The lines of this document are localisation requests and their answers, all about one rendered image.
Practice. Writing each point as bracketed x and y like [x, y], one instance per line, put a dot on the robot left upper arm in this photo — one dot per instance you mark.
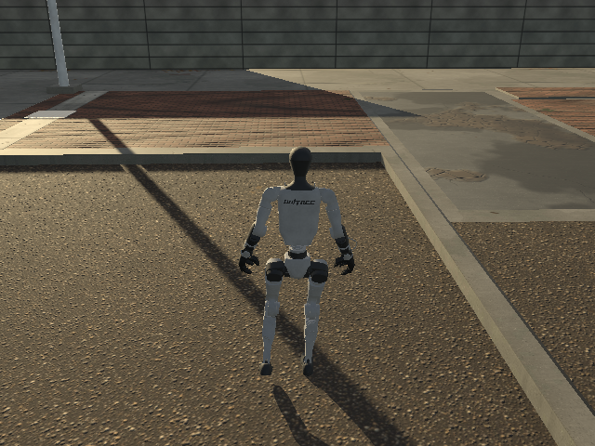
[269, 195]

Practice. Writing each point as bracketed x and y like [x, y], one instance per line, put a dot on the robot left shin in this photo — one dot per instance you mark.
[268, 333]

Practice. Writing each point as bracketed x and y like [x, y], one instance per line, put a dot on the robot left foot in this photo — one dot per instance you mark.
[265, 368]

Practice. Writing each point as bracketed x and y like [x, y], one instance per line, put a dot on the robot right upper arm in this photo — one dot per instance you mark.
[333, 212]

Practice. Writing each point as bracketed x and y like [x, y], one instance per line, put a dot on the robot left hand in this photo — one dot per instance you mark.
[249, 261]

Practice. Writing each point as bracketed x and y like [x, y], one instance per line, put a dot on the robot right forearm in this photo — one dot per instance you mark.
[344, 246]

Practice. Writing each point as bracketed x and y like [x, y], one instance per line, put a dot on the robot right hand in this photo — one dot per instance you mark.
[341, 262]

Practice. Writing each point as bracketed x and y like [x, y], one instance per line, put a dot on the robot left forearm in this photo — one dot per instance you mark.
[250, 243]

